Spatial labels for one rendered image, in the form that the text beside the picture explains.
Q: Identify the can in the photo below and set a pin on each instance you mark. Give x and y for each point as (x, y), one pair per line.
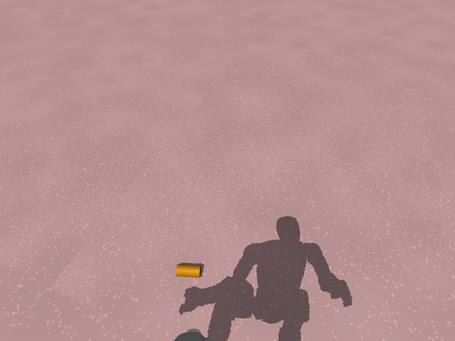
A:
(188, 270)

